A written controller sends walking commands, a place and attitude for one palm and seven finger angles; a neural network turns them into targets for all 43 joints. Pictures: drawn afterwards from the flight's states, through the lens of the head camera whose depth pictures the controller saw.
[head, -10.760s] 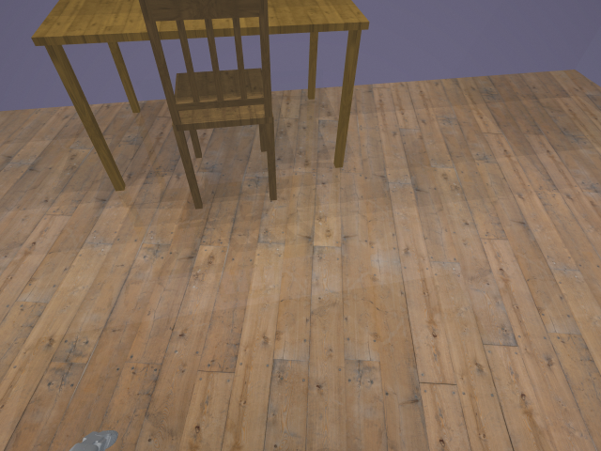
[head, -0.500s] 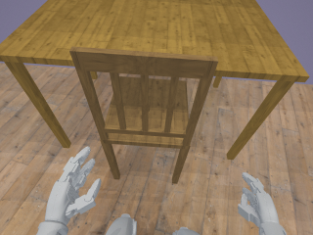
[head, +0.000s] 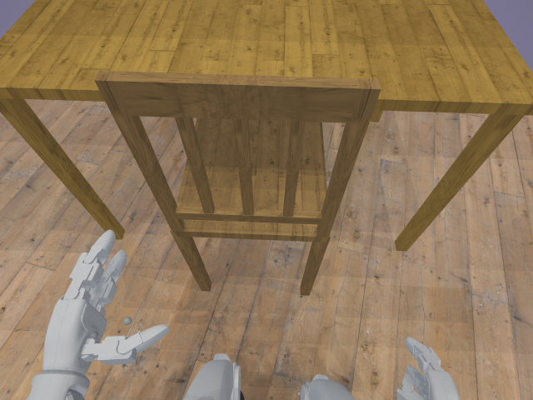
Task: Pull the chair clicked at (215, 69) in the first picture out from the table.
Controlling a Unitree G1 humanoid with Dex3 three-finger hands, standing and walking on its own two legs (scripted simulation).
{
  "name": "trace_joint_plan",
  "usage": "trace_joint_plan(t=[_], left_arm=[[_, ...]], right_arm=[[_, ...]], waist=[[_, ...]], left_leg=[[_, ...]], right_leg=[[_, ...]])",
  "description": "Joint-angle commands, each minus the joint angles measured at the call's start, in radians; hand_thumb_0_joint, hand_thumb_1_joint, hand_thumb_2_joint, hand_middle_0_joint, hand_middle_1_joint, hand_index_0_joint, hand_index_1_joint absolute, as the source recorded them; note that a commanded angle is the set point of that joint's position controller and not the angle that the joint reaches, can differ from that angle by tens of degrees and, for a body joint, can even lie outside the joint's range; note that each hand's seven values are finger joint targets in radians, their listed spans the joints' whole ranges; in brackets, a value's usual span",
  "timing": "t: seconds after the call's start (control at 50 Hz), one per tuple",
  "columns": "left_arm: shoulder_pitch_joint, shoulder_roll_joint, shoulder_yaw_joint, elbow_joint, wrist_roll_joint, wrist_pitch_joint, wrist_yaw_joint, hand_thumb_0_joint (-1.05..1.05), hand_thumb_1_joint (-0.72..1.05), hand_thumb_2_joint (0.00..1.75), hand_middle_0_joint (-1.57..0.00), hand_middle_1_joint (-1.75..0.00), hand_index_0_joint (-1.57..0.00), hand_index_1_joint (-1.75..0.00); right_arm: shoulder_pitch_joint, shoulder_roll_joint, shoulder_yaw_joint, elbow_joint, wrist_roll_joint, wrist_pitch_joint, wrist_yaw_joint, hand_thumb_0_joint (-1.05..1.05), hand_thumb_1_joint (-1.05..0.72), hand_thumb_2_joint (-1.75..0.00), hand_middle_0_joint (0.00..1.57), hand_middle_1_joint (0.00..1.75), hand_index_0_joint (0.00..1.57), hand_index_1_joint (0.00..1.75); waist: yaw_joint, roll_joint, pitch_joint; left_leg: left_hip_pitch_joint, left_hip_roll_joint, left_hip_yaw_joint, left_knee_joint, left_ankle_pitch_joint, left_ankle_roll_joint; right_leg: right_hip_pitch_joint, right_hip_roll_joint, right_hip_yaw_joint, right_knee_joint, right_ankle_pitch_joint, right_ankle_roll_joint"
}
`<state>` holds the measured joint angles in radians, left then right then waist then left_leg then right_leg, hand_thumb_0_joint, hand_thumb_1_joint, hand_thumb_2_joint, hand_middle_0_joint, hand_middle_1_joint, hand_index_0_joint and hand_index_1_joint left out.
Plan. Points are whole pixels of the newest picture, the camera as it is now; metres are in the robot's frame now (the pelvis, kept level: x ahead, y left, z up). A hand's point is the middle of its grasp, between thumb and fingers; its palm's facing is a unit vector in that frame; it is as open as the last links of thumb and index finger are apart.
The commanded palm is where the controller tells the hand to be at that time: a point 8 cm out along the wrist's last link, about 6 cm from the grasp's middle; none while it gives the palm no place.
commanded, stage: raise the hand toward the chair's back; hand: left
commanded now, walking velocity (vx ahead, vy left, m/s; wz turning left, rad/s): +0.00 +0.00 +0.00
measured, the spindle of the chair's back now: (245, 172) +0.50 +0.06 -0.01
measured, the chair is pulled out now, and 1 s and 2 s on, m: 0.00 0.00 0.00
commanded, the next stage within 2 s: aim the fingers beside a spindle in 1.20 s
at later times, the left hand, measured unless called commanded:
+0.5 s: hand (95, 316) +0.22 +0.23 +0.04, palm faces +0.03 -1.00 -0.05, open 16.8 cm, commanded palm +0.20 +0.29 +0.05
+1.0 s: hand (91, 301) +0.24 +0.24 +0.05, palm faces +0.01 -1.00 -0.05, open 17.0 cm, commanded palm +0.22 +0.29 +0.05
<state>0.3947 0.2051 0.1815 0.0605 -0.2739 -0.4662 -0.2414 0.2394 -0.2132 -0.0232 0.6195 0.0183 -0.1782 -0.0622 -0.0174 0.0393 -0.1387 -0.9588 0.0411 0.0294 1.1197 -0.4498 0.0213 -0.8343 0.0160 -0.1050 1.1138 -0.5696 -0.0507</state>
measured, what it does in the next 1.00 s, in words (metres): stands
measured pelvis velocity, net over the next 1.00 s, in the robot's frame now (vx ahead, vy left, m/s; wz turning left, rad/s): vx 0.00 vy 0.03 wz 0.00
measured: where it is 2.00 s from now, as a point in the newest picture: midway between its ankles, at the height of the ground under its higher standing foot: outside the picture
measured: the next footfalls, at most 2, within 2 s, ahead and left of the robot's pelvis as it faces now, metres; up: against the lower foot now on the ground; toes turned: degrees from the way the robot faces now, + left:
none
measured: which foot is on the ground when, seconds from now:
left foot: down 0.00-1.00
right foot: down 0.00-1.00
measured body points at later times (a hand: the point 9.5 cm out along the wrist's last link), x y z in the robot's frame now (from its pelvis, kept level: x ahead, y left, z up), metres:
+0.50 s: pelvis -0.01 +0.03 +0.00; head +0.06 +0.05 +0.45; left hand +0.22 +0.28 +0.05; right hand +0.19 -0.19 -0.07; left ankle +0.05 +0.11 -0.65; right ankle -0.01 -0.09 -0.65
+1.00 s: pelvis +0.00 +0.03 +0.01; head +0.06 +0.05 +0.46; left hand +0.23 +0.29 +0.06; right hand +0.16 -0.22 -0.07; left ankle +0.05 +0.11 -0.65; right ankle -0.01 -0.09 -0.65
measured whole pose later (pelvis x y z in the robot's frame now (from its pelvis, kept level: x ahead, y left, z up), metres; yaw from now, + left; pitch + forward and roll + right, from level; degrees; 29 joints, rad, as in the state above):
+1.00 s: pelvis +0.00 +0.03 +0.01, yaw +0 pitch +15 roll -4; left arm 0.29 0.27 0.20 0.09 -0.28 -0.41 -0.25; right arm 0.25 -0.26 0.01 0.56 0.02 -0.18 -0.05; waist -0.03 0.04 -0.12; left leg -0.90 0.02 0.03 1.08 -0.43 0.07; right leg -0.76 0.00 -0.10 1.03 -0.52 -0.01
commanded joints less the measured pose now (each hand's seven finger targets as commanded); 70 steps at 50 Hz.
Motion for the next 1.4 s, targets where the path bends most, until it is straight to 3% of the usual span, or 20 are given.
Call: trace_joint_plan(t=[0.0,0.12,0.16,0.28,0.34,0.42,0.66,0.84,1.0,1.3,1.34,1.38], left_arm=[[0.006,0.121,0.052,-0.174,-0.013,-0.102,-0.022,0.00,-0.17,0.44,-0.09,-0.13,-0.09,-0.13],[-0.036,0.159,0.069,-0.246,-0.011,-0.091,0.006,0.00,-0.31,0.38,-0.08,-0.11,-0.08,-0.11],[-0.024,0.134,0.045,-0.240,-0.007,-0.080,0.014,0.00,-0.36,0.36,-0.07,-0.10,-0.07,-0.10],[-0.059,0.142,0.033,-0.226,0.004,-0.037,0.011,0.00,-0.50,0.30,-0.06,-0.08,-0.06,-0.08],[-0.089,0.151,0.039,-0.211,0.002,-0.016,0.009,0.00,-0.50,0.30,-0.06,-0.08,-0.06,-0.08],[-0.118,0.179,0.061,-0.231,0.002,-0.013,0.008,0.00,-0.50,0.30,-0.06,-0.08,-0.06,-0.08],[-0.175,0.201,0.088,-0.196,-0.014,0.001,-0.018,0.00,-0.50,0.30,-0.06,-0.08,-0.06,-0.08],[-0.161,0.204,0.097,-0.157,-0.019,-0.001,-0.020,0.00,-0.50,0.30,-0.06,-0.08,-0.06,-0.08],[-0.170,0.202,0.097,-0.185,-0.020,-0.024,-0.012,0.00,-0.50,0.30,-0.06,-0.08,-0.06,-0.08],[-0.176,0.199,0.097,-0.165,-0.025,-0.013,-0.031,0.00,-0.50,0.30,-0.06,-0.08,-0.06,-0.08],[-0.226,0.187,0.077,-0.142,-0.022,-0.012,-0.031,0.00,-0.50,0.30,-0.06,-0.08,-0.06,-0.08],[-0.254,0.199,0.092,-0.120,-0.021,-0.022,-0.035,0.00,-0.50,0.30,-0.06,-0.08,-0.06,-0.08]], right_arm=[[-0.074,-0.141,-0.057,-0.172,0.007,-0.073,-0.007,0.00,-0.90,-0.90,0.20,0.30,0.20,0.30],[-0.073,-0.152,-0.054,-0.187,0.008,-0.065,-0.011,0.00,-0.90,-0.90,0.20,0.30,0.20,0.30],[-0.073,-0.151,-0.050,-0.196,0.009,-0.057,-0.007,0.00,-0.90,-0.90,0.20,0.30,0.20,0.30],[-0.065,-0.163,-0.038,-0.220,0.010,-0.036,-0.004,0.00,-0.90,-0.90,0.20,0.30,0.20,0.30],[-0.064,-0.168,-0.030,-0.234,0.010,-0.028,-0.005,0.00,-0.90,-0.90,0.20,0.30,0.20,0.30],[-0.058,-0.171,-0.023,-0.237,0.008,-0.030,-0.005,0.00,-0.90,-0.90,0.20,0.30,0.20,0.30],[-0.041,-0.185,-0.020,-0.222,0.014,-0.044,-0.004,0.00,-0.90,-0.90,0.20,0.30,0.20,0.30],[-0.033,-0.188,-0.025,-0.215,0.014,-0.054,0.000,0.00,-0.90,-0.90,0.20,0.30,0.20,0.30],[-0.037,-0.185,-0.028,-0.213,0.012,-0.056,0.005,0.00,-0.90,-0.90,0.20,0.30,0.20,0.30],[-0.039,-0.177,-0.027,-0.209,0.016,-0.050,-0.003,0.00,-0.90,-0.90,0.20,0.30,0.20,0.30],[-0.036,-0.178,-0.023,-0.202,0.013,-0.049,-0.003,0.00,-0.90,-0.90,0.20,0.30,0.20,0.30],[-0.033,-0.180,-0.024,-0.192,0.012,-0.051,-0.005,0.00,-0.90,-0.90,0.20,0.30,0.20,0.30]], waist=[[0.012,-0.036,-0.260],[0.017,0.020,-0.270],[0.014,0.029,-0.252],[0.004,0.038,-0.219],[-0.001,0.027,-0.191],[0.005,0.059,-0.208],[0.001,0.059,-0.209],[0.000,0.031,-0.202],[0.002,0.067,-0.211],[-0.005,0.025,-0.223],[-0.022,0.009,-0.211],[-0.019,0.021,-0.210]], left_leg=[[0.227,-0.022,-0.057,-0.092,0.258,0.017],[0.294,-0.015,-0.077,-0.130,0.255,0.013],[0.316,-0.012,-0.087,-0.148,0.246,0.008],[0.336,-0.006,-0.112,-0.181,0.197,-0.001],[0.322,-0.008,-0.118,-0.195,0.140,0.000],[0.352,-0.006,-0.132,-0.208,0.153,-0.006],[0.395,0.000,-0.158,-0.250,0.136,-0.017],[0.370,-0.008,-0.135,-0.244,0.145,-0.010],[0.380,-0.008,-0.123,-0.223,0.191,-0.010],[0.345,-0.018,-0.094,-0.186,0.212,0.005],[0.320,-0.020,-0.094,-0.169,0.199,0.008],[0.311,-0.020,-0.090,-0.159,0.191,0.007]], right_leg=[[0.089,-0.019,0.092,-0.162,0.341,0.042],[0.057,-0.006,0.052,-0.157,0.276,0.027],[0.035,-0.003,0.037,-0.160,0.251,0.025],[0.010,0.003,0.021,-0.173,0.198,0.023],[0.007,0.005,0.021,-0.189,0.160,0.024],[0.015,0.006,0.017,-0.187,0.165,0.018],[0.018,0.009,0.013,-0.204,0.156,0.020],[0.042,0.008,0.018,-0.220,0.162,0.021],[0.037,0.006,0.022,-0.210,0.191,0.020],[0.071,0.004,0.040,-0.220,0.242,0.026],[0.053,0.004,0.045,-0.214,0.237,0.029],[0.044,0.003,0.049,-0.209,0.230,0.026]])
